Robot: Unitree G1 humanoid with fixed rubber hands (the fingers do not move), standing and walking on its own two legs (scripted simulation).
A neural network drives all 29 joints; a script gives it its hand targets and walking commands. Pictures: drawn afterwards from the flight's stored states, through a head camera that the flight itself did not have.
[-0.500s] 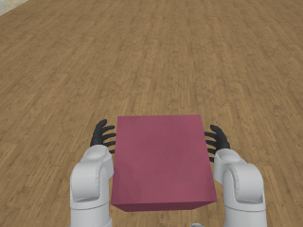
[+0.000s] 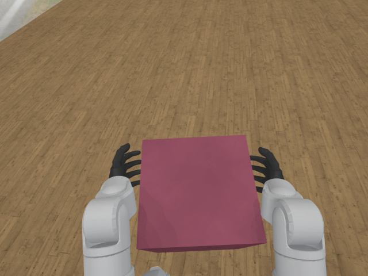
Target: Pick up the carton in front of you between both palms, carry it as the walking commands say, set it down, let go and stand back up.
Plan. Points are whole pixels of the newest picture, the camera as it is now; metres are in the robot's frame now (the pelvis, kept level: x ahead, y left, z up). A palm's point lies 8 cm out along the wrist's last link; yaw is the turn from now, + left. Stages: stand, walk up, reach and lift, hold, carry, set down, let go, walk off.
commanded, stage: carry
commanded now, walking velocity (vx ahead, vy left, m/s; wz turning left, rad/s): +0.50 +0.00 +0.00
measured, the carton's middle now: (196, 201) +0.29 +0.00 +0.00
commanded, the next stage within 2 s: none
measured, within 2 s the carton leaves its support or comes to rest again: neither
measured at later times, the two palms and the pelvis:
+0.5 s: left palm (123, 89) +0.59 +0.20 +0.11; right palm (223, 86) +0.58 -0.09 +0.10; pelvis +0.32 +0.06 +0.00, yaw -1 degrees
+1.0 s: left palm (147, 41) +0.93 +0.17 +0.09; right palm (219, 41) +0.93 -0.12 +0.07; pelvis +0.66 +0.01 +0.00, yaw +2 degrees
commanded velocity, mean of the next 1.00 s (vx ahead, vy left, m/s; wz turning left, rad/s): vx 0.46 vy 0.00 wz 0.00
